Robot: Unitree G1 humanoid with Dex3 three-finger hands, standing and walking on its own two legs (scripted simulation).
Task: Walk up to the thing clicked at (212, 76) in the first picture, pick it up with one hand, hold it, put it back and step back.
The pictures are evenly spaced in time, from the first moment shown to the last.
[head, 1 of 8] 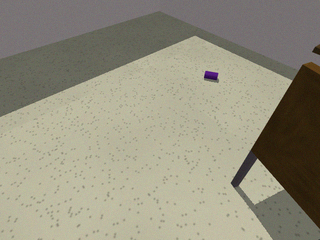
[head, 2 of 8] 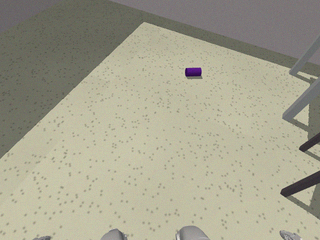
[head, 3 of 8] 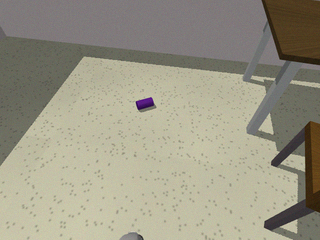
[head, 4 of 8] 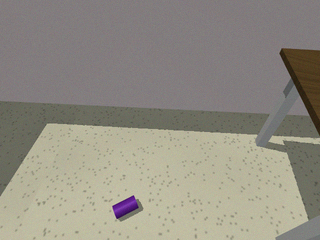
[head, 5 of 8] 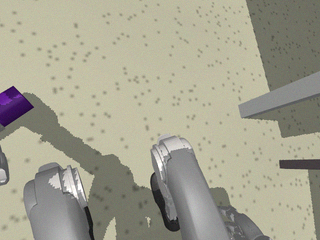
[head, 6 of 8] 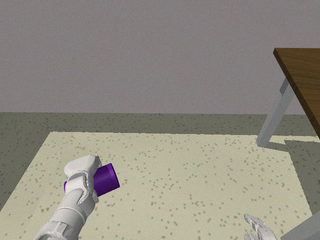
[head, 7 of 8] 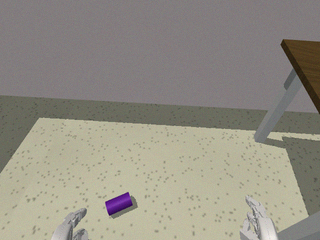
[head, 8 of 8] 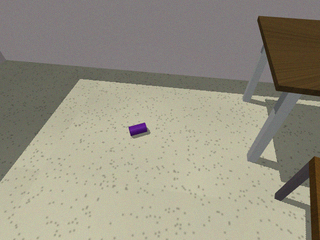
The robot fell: no
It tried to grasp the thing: yes
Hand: left
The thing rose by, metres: 0.67
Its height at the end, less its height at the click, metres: +0.00
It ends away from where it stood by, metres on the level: 0.01
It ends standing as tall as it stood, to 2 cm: yes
